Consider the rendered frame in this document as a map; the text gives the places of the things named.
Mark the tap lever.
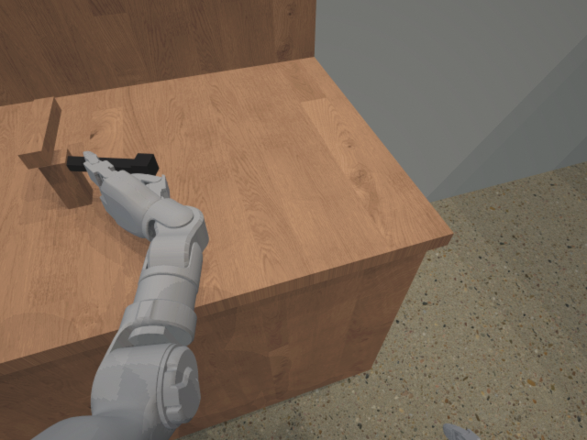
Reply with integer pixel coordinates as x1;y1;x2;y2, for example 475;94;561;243
66;153;159;176

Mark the left robot upper arm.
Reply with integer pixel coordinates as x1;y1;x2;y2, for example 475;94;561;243
31;343;201;440

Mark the robot left hand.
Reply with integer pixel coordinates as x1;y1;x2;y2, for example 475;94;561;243
83;151;170;238

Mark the counter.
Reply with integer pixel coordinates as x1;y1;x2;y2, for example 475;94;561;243
0;0;454;440

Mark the robot left forearm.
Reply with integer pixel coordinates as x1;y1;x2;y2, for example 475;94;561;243
91;198;209;415

